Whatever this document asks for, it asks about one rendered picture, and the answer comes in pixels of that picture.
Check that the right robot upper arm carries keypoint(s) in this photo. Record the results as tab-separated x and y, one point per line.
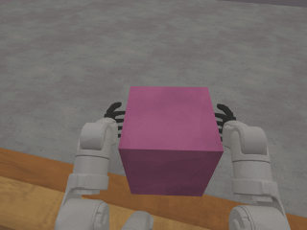
252	217

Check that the left robot thigh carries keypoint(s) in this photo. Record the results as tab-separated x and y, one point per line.
139	220

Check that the robot right forearm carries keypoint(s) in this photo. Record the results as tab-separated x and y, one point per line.
252	170

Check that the left robot upper arm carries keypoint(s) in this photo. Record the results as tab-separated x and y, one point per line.
84	214

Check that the carton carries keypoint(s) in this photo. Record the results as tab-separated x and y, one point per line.
170	144

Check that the robot right hand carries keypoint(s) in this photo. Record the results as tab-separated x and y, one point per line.
228	117

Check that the robot left hand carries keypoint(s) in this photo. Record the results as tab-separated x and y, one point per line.
110	113

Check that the robot left forearm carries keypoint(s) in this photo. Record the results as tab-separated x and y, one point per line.
89	175

